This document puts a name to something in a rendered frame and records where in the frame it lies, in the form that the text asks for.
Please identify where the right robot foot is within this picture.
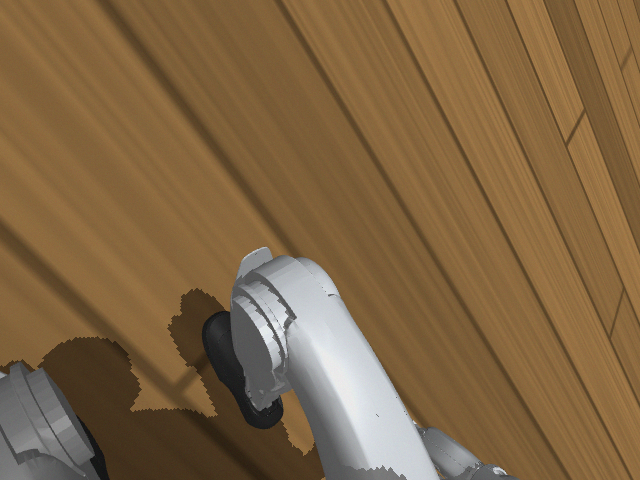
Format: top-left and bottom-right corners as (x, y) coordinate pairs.
(202, 311), (283, 429)

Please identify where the left robot foot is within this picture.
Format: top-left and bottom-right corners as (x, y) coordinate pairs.
(75, 414), (110, 480)

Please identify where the right robot arm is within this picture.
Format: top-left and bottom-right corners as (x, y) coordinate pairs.
(471, 464), (520, 480)

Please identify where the right robot hand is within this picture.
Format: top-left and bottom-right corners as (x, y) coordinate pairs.
(412, 420), (485, 480)

